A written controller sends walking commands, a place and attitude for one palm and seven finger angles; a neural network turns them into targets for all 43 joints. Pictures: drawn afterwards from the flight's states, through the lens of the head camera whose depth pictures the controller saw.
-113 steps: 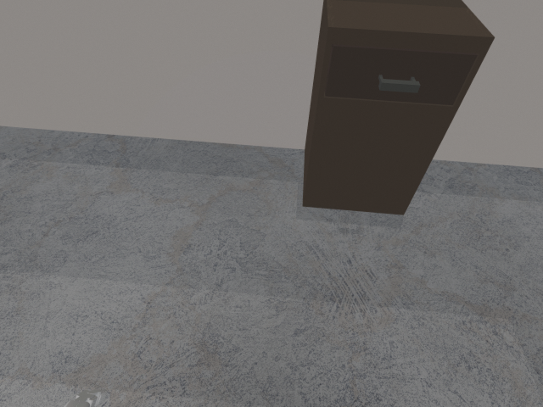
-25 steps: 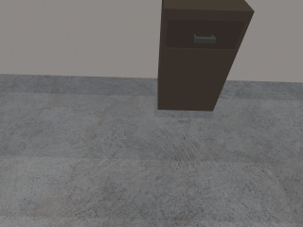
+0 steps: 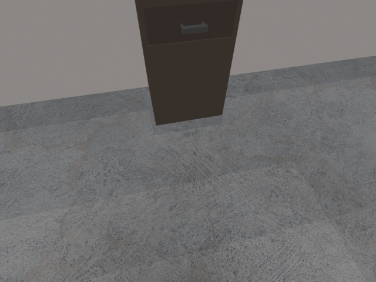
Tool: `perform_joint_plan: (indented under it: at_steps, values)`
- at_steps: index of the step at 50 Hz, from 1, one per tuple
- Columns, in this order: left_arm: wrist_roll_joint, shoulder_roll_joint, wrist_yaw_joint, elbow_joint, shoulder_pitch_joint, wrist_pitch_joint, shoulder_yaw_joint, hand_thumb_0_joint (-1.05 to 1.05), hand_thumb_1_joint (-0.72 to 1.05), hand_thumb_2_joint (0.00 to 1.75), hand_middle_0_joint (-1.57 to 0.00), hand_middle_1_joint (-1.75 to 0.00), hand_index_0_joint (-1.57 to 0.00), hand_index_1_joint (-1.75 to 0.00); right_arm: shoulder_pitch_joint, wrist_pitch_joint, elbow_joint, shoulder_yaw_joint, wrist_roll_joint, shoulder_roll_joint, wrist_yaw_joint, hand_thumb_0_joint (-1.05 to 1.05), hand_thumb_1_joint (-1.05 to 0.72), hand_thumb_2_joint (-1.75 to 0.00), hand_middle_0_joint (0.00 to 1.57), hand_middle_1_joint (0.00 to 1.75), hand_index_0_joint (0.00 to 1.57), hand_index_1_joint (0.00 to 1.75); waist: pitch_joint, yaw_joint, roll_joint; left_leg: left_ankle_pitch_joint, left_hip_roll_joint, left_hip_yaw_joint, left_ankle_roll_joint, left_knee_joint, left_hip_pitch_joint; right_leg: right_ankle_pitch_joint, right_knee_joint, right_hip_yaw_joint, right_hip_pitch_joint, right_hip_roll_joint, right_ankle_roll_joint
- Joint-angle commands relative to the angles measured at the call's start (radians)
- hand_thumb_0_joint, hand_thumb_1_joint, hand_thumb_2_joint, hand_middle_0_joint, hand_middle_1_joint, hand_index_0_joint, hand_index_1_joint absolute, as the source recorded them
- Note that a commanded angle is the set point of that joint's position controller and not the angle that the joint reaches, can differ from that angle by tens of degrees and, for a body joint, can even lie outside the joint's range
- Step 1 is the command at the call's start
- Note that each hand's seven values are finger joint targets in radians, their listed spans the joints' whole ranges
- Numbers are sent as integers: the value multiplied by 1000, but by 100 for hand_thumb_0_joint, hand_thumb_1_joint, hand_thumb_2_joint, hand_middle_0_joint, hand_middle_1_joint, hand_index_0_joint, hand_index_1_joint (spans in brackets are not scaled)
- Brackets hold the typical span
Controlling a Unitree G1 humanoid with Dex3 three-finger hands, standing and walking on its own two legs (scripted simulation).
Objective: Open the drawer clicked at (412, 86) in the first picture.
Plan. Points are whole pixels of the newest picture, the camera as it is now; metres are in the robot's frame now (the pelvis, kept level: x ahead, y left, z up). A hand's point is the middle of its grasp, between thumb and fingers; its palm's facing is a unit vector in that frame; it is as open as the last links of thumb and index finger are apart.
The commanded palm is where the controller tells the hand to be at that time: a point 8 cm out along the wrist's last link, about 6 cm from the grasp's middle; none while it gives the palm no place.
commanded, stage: walk to a spot facing it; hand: left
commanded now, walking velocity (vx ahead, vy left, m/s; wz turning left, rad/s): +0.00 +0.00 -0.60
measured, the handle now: (193, 26) +1.20 +0.09 -0.07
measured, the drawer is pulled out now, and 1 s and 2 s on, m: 0.00 0.00 0.00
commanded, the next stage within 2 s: turn to face it in 1.80 s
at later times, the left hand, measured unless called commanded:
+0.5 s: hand (124, 275) +0.15 +0.17 -0.16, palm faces -0.37 -0.90 -0.21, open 7.4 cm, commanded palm none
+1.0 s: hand (151, 244) +0.23 +0.13 -0.21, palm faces -0.49 -0.85 -0.16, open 7.4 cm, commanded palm none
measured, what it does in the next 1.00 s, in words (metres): walks ahead, turning right: left foot, then right foot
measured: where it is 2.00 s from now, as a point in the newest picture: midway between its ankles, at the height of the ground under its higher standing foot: (257, 234)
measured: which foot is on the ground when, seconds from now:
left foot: up 0.00-0.08, down 0.10-0.54, up 0.56-0.92, down 0.94-1.00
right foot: down 0.00-0.10, up 0.12-0.52, down 0.54-0.94, up 0.96-1.00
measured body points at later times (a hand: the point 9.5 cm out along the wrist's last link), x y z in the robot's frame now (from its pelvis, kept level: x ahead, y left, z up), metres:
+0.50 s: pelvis -0.02 +0.01 +0.00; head +0.01 +0.00 +0.45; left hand +0.17 +0.22 -0.14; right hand -0.11 -0.23 -0.15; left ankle -0.02 +0.15 -0.74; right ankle -0.07 -0.11 -0.72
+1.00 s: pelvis +0.15 -0.04 -0.02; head +0.19 -0.03 +0.43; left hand +0.26 +0.17 -0.19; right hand +0.11 -0.31 -0.14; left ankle +0.27 -0.01 -0.74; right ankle -0.05 -0.10 -0.69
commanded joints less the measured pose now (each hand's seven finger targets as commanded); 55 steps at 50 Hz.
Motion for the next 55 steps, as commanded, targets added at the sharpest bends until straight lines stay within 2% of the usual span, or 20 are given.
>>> perform_joint_plan:
  at_steps: [1,3,5,6,10,18,23,25,26,27,28,30,34,42,45,46,47,48,51,55]
  values:
    - [7,228,12,-82,-24,-4,59,0,90,90,-20,-30,-20,-30,70,-31,-78,-21,7,-82,-7,0,-90,-90,20,30,20,30,-142,-30,-141,1,-24,2,29,-208,81,13,-137,357,99,-234,-105]
    - [0,212,9,-99,-67,2,55,0,90,90,-20,-30,-20,-30,165,-44,-57,-23,9,-100,-14,0,-90,-90,20,30,20,30,-149,-75,-103,109,-12,4,51,-429,310,-104,-89,309,-67,-167,-32]
    - [-10,125,-11,-139,-75,7,46,0,90,90,-20,-30,-20,-30,144,-48,-90,-48,-13,-245,-18,0,-90,-90,20,30,20,30,-74,-77,325,-72,397,-405,178,-678,352,-393,365,-8,-359,40,72]
    - [5,173,-14,-135,-82,6,64,0,90,90,-20,-30,-20,-30,63,-45,-124,-43,-11,-238,-15,0,-90,-90,20,30,20,30,-39,-57,253,-29,468,-415,226,-685,155,-375,575,-39,-301,-46,94]
    - [10,139,-38,-89,-28,18,61,0,90,90,-20,-30,-20,-30,-20,-59,-138,-17,-20,-146,-13,0,-90,-90,20,30,20,30,-5,3,157,252,248,-56,179,-567,127,-236,782,-106,-259,-80,121]
    - [7,107,-63,-145,-211,9,35,0,90,90,-20,-30,-20,-30,222,-70,-54,-36,-26,-184,0,0,-90,-90,20,30,20,30,7,-110,198,50,342,-37,200,-615,299,-291,439,-202,-248,-159,110]
    - [6,85,-68,-141,-213,-14,28,0,90,90,-20,-30,-20,-30,229,-74,-27,-41,-31,-202,11,0,-90,-90,20,30,20,30,-24,-103,206,99,363,53,166,-543,265,-336,211,-271,-61,-129,75]
    - [7,97,-60,-95,-86,-31,34,0,90,90,-20,-30,-20,-30,215,-73,-22,-39,-29,-194,15,0,-90,-90,20,30,20,30,-85,-35,138,152,310,147,102,-328,191,-203,0,-311,186,-87,44]
    - [11,183,-46,-52,39,-46,52,0,90,90,-20,-30,-20,-30,220,-72,-34,-26,-14,-153,25,0,-90,-90,20,30,20,30,-156,24,-46,150,251,253,40,-79,-42,-251,-84,-153,500,-213,-19]
    - [6,328,-22,-11,185,-54,81,0,90,90,-20,-30,-20,-30,122,-73,-103,4,-11,-70,39,0,-90,-90,20,30,20,30,-168,104,-348,-220,101,262,-15,246,-390,-219,-182,305,649,-492,-142]
    - [-15,334,-3,0,240,-52,85,0,90,90,-20,-30,-20,-30,14,-73,-149,-2,-20,-122,31,0,-90,-90,20,30,20,30,-149,131,-235,-190,122,91,3,327,-467,-151,-193,368,594,-529,-198]
    - [-9,260,1,-17,116,-64,63,0,90,90,-20,-30,-20,-30,-16,-76,-125,-14,-23,-122,36,0,-90,-90,20,30,20,30,-19,70,-153,-42,164,43,1,356,-449,-292,-231,292,401,-456,-180]
    - [0,191,0,-23,0,-91,35,0,90,90,-20,-30,-20,-30,107,-62,-57,-18,-29,-79,48,0,-90,-90,20,30,20,30,10,-41,-103,107,142,95,-30,191,-268,-50,-226,43,230,-335,-128]
    - [6,194,4,40,45,-102,34,0,90,90,-20,-30,-20,-30,18,-86,-98,-14,-17,-57,63,0,-90,-90,20,30,20,30,29,-35,-124,189,96,110,1,-120,-107,-6,-194,51,201,-316,-105]
    - [-2,194,4,44,7,-97,43,0,90,90,-20,-30,-20,-30,191,-102,-36,-25,-21,-95,44,0,-90,-90,20,30,20,30,-26,-123,-60,238,43,146,17,-286,203,116,10,-3,130,-247,-65]
    - [-8,145,0,42,33,-95,38,0,90,90,-20,-30,-20,-30,339,-110,8,-41,-30,-170,27,0,-90,-90,20,30,20,30,-129,-175,95,180,128,44,44,-357,424,91,261,-42,46,-174,-33]
    - [-19,68,-12,35,108,-86,28,0,90,90,-20,-30,-20,-30,449,-112,32,-67,-42,-296,20,0,-90,-90,20,30,20,30,-239,-182,432,73,431,-350,125,-479,595,-371,614,-189,-158,-36,24]
    - [-12,83,-11,20,85,-89,26,0,90,90,-20,-30,-20,-30,436,-102,36,-52,-34,-269,16,0,-90,-90,20,30,20,30,-236,-173,402,-120,500,-502,163,-615,534,-459,791,-114,-242,-47,12]
    - [6,67,-32,37,-13,-77,31,0,90,90,-20,-30,-20,-30,227,-113,9,-14,-27,-97,10,0,-90,-90,20,30,20,30,37,-89,167,-134,390,-240,117,-679,185,-198,861,-111,-272,-181,13]
    - [12,19,-34,70,69,-43,31,0,90,90,-20,-30,-20,-30,215,-135,36,-6,-19,-45,4,0,-90,-90,20,30,20,30,-14,-32,143,137,324,25,114,-664,180,-96,801,-137,-237,-201,45]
